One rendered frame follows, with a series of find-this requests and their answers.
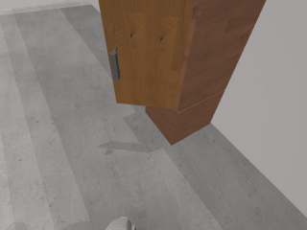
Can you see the handle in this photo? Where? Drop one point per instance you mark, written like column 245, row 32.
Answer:
column 114, row 64

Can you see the left robot thigh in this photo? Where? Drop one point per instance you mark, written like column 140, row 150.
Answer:
column 121, row 224

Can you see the cupboard door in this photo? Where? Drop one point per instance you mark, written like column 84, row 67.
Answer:
column 151, row 38

